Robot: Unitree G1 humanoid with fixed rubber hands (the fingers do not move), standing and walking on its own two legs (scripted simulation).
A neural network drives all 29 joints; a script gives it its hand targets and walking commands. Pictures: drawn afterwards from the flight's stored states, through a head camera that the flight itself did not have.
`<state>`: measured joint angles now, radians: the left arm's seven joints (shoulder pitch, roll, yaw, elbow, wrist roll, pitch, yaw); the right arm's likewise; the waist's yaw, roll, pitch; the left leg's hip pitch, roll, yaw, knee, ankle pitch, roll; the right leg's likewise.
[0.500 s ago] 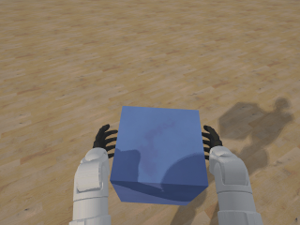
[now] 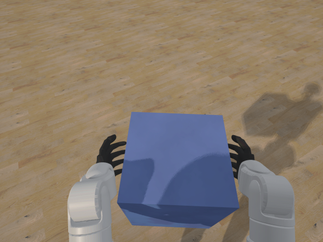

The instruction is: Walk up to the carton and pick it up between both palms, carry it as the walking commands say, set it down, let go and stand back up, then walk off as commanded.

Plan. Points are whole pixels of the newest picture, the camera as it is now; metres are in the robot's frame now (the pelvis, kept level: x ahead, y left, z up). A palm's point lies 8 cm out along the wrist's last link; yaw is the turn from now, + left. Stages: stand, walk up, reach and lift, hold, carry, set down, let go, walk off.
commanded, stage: carry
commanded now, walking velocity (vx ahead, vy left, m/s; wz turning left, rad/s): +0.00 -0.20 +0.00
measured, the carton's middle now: (173, 175) +0.29 +0.00 +0.01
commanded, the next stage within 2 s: none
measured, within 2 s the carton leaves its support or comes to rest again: neither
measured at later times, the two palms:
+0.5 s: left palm (118, 180) +0.23 +0.11 +0.10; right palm (263, 169) +0.25 -0.19 +0.09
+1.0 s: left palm (133, 214) +0.17 +0.08 +0.09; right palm (281, 186) +0.22 -0.22 +0.08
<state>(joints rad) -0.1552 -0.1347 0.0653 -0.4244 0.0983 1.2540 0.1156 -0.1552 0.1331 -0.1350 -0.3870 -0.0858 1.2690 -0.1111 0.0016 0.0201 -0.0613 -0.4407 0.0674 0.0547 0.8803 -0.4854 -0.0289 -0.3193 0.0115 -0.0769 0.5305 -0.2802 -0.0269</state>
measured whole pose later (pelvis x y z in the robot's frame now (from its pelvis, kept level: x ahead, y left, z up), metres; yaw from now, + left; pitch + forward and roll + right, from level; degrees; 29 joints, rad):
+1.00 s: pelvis -0.05 -0.10 -0.01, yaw +9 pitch +2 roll -1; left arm -0.06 -0.13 0.04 -0.50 0.09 1.23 0.11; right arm -0.07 0.13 -0.08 -0.46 -0.07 1.26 -0.13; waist 0.00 0.01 -0.08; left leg -0.38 0.05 0.13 0.69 -0.32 0.01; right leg -0.41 0.02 -0.23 0.66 -0.31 -0.09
